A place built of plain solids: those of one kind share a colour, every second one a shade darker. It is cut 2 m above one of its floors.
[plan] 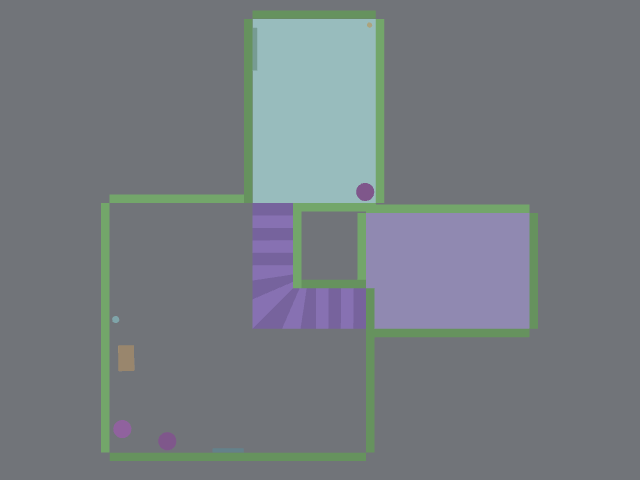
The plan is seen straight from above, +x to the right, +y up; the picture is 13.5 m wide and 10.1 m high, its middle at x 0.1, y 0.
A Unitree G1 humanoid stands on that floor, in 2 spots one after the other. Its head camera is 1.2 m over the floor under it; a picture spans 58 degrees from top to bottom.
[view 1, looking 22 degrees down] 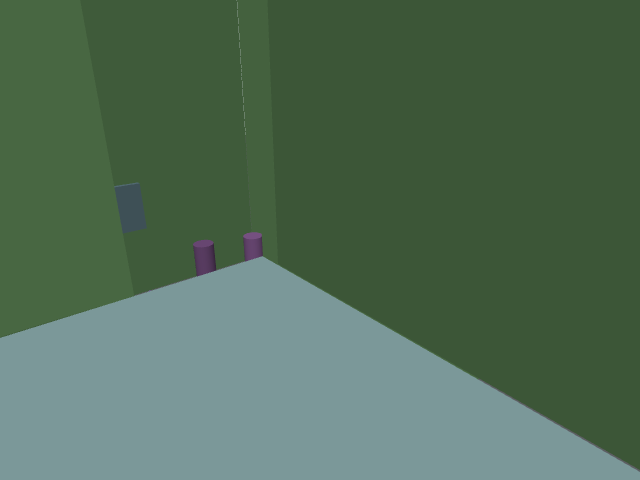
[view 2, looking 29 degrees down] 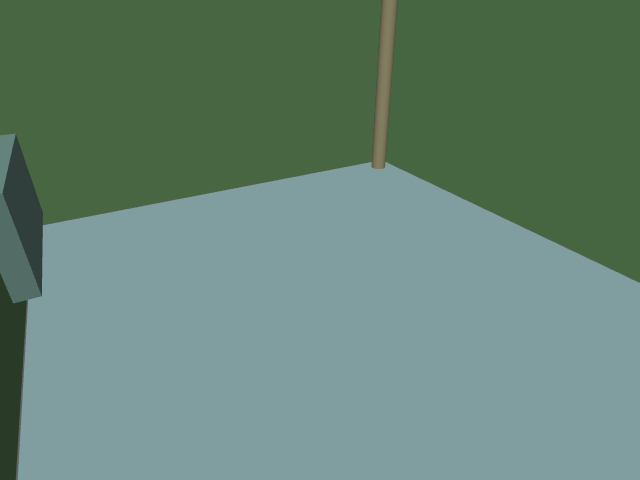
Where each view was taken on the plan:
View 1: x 0.11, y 3.08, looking -130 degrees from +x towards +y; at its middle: wall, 2.39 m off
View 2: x -0.92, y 1.78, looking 61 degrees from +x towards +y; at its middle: floor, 2.48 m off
